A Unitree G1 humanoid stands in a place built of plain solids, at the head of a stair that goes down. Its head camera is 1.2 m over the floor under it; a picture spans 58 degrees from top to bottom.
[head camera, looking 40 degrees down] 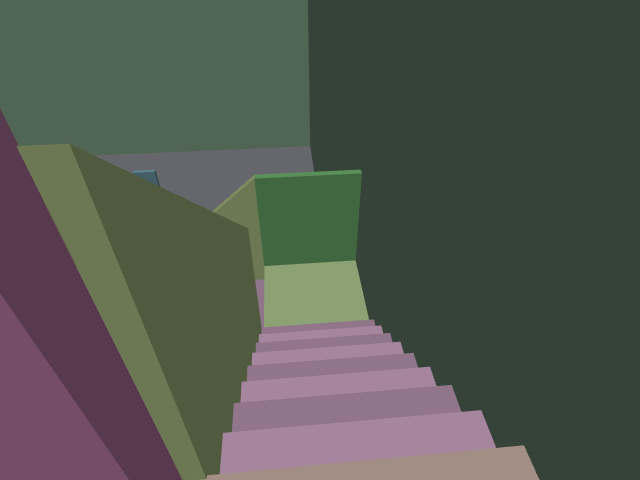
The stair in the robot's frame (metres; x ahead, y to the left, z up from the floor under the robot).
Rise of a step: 0.18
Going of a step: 0.20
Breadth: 0.86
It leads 5 degrees to the left of straight ahead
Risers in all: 9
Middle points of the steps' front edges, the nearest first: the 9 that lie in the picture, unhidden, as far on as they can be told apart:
0.51 -0.13 0.00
0.71 -0.11 -0.18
0.91 -0.10 -0.35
1.12 -0.08 -0.53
1.32 -0.06 -0.70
1.52 -0.04 -0.88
1.72 -0.02 -1.05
1.92 0.00 -1.23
2.12 0.01 -1.41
